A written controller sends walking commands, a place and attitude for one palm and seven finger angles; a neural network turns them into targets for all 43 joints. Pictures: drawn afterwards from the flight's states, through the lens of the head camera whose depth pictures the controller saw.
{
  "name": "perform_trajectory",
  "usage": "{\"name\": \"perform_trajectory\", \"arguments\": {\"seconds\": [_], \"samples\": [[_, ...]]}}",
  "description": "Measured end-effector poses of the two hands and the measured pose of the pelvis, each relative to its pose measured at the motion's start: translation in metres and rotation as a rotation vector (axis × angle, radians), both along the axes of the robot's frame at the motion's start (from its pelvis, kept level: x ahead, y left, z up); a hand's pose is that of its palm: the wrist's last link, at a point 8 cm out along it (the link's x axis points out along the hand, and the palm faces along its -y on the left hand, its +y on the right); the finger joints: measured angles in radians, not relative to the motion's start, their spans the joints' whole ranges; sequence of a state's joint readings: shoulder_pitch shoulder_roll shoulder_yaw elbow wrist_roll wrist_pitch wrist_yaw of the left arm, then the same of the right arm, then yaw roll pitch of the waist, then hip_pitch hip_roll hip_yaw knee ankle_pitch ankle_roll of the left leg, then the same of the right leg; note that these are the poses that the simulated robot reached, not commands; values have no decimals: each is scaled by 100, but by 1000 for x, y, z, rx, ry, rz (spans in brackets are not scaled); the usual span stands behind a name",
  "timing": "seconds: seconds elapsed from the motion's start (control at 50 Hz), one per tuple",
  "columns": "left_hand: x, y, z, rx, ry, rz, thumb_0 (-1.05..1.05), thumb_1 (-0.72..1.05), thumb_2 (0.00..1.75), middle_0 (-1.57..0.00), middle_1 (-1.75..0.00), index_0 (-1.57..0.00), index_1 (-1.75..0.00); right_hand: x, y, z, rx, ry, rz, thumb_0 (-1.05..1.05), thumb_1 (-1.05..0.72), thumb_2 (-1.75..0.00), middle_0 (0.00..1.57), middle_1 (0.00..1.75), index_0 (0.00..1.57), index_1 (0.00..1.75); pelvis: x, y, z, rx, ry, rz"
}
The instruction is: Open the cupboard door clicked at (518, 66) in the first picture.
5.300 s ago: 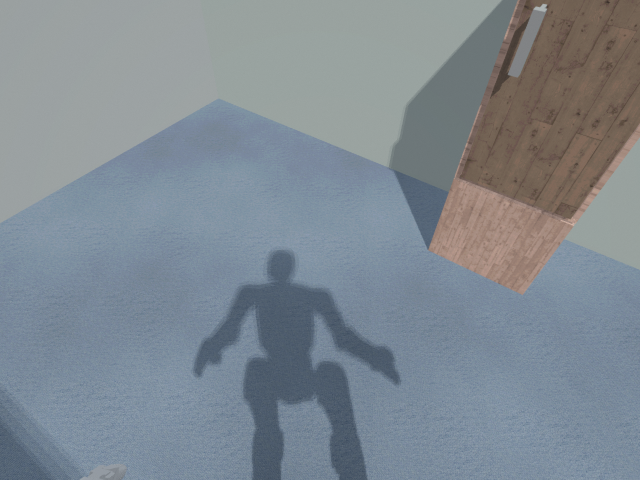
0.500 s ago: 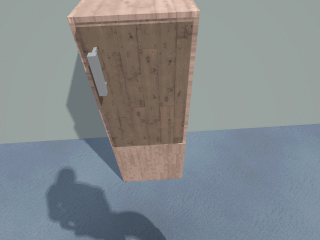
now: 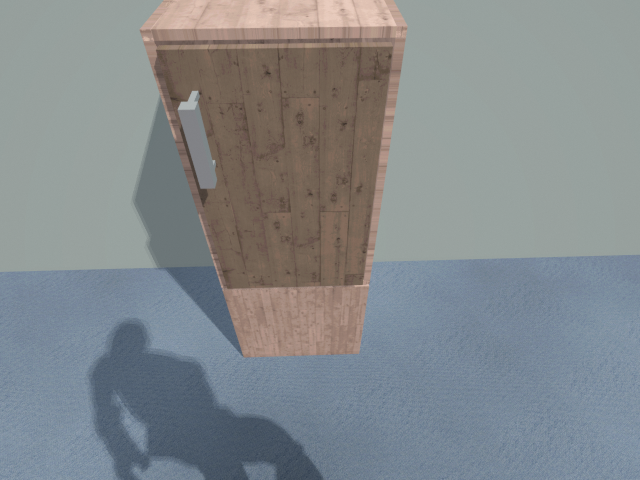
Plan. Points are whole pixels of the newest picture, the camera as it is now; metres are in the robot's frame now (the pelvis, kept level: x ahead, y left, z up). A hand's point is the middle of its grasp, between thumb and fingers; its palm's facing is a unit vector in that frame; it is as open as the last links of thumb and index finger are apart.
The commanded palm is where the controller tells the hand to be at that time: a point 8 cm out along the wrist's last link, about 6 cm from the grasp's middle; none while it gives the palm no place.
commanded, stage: look again from close up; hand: left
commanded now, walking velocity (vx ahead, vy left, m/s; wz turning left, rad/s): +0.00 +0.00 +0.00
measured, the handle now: (201, 140) +0.60 +0.23 +0.12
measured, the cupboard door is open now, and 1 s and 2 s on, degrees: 0 0 0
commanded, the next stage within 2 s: raise the hand with hooked fingers in 0.34 s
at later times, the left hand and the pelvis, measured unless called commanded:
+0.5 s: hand out of the picture +0.10 +0.19 -0.14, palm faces +0.12 -0.97 -0.22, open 7.4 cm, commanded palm +0.15 +0.24 -0.05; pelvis +0.06 +0.00 +0.01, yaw -1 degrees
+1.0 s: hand (161, 405) +0.21 +0.21 +0.00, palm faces +0.14 -0.99 -0.05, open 9.4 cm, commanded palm +0.20 +0.27 +0.01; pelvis +0.04 -0.01 -0.07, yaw +3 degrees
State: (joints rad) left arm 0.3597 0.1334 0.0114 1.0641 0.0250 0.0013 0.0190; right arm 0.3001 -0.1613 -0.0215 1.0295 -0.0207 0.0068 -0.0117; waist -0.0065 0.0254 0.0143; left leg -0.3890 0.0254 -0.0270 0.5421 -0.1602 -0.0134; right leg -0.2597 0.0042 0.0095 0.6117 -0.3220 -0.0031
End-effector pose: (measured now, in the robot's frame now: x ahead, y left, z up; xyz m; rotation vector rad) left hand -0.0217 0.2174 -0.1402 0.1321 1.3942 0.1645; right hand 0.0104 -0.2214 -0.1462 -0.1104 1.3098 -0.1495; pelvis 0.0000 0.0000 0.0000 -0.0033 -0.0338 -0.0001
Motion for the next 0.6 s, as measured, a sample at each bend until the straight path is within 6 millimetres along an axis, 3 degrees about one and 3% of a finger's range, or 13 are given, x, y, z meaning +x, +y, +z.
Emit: {"name": "perform_trajectory", "arguments": {"seconds": [0.2,0.46,0.5,0.6], "samples": [[17,2,1,-7,8,3,0,91,90,-20,-30,-20,-30,29,-9,9,-32,-10,21,1,-91,-90,20,30,20,30,19,0,4,-1,12,2],[67,16,7,32,-7,-25,0,91,90,-20,-30,-20,-30,58,-5,10,-24,25,22,1,-91,-90,20,30,20,30,51,2,7,-1,31,-10],[106,20,27,50,-197,47,1,90,89,-20,-31,-20,-30,73,-7,15,-51,-71,17,1,-91,-90,20,30,21,30,56,3,6,3,31,-11],[223,25,128,114,-944,70,1,87,88,-20,-33,-20,-33,140,-15,32,-105,-424,0,1,-91,-90,20,30,21,30,63,5,-4,10,76,22]]}}
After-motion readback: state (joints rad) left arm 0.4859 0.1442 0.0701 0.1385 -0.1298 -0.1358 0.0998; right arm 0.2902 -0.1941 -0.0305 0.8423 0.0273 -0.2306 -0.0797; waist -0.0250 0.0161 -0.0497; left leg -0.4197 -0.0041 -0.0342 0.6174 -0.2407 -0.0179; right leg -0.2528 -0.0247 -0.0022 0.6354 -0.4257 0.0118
